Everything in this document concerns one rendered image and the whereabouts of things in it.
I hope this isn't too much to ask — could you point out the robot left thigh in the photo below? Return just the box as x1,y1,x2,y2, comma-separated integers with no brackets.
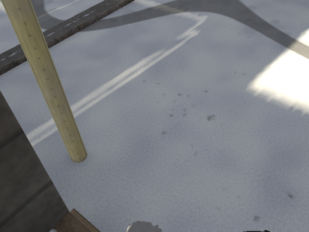
126,220,162,232

